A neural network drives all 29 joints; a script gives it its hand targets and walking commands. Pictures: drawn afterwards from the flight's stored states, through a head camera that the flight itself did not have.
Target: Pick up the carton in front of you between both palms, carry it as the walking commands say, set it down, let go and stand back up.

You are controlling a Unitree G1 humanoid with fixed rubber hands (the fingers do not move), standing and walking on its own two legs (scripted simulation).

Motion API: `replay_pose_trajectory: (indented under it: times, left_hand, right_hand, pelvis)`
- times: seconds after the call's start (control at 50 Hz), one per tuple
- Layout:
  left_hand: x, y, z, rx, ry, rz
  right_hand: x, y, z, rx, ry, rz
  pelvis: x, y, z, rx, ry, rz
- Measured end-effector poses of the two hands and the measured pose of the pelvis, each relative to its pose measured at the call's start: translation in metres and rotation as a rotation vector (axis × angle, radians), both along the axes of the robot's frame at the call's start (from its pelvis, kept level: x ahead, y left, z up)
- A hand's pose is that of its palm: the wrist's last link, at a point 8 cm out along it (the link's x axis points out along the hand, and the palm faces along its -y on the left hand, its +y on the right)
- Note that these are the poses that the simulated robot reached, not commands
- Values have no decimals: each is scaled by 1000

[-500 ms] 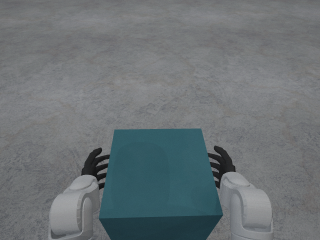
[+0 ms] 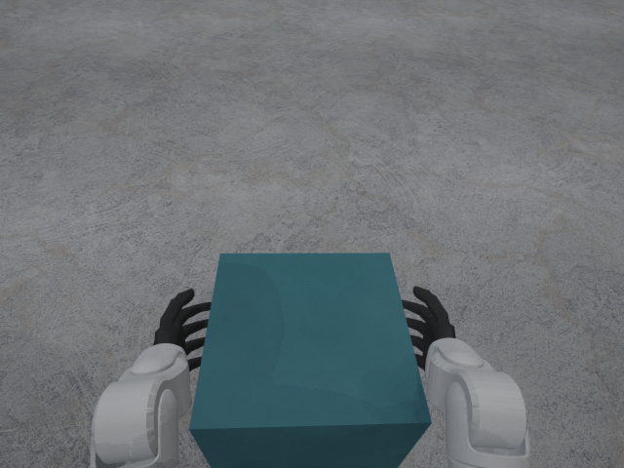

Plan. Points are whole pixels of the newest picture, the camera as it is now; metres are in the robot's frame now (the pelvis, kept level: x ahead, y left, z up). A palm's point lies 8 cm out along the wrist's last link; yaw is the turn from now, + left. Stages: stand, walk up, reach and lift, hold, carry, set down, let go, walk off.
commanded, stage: carry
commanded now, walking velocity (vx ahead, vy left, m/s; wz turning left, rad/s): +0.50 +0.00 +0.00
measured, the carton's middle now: (305, 376) +0.25 +0.00 -0.01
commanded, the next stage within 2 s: none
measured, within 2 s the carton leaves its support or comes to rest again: neither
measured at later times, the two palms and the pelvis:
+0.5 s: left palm (229, 160) +0.58 +0.12 +0.09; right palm (399, 157) +0.61 -0.18 +0.08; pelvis +0.35 -0.05 +0.00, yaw +5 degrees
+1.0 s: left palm (224, 80) +0.93 +0.17 +0.06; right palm (351, 81) +0.93 -0.13 +0.06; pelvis +0.69 +0.02 -0.01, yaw +0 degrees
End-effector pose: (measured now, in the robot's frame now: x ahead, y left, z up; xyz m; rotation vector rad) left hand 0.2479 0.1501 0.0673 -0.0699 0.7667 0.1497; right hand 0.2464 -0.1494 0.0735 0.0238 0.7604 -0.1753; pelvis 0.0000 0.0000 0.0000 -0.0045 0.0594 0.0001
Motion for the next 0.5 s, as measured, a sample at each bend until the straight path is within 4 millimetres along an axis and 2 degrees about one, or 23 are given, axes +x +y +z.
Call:
replay_pose_trajectory:
  times: [0.12, 0.26, 0.32, 0.4, 0.5]
  left_hand:
    - [70, 2, 16, 1, -40, -12]
    - [162, -2, 35, 10, -136, 31]
    - [210, -10, 36, 24, -163, 45]
    - [277, -25, 25, 55, -155, 58]
    - [332, -31, 22, 56, -44, 92]
  right_hand:
    - [68, 2, 18, -2, -39, -11]
    - [172, -2, 35, 9, -136, 31]
    - [224, -10, 31, 23, -163, 44]
    - [296, -25, 12, 56, -155, 58]
    - [362, -30, 8, 60, -45, 88]
  pelvis:
    - [75, 4, 15, -22, 10, 14]
    - [177, -9, 9, -13, 2, 27]
    - [227, -20, -2, -1, -4, 37]
    - [292, -37, -20, -15, -19, 62]
    - [345, -50, 0, 15, -2, 83]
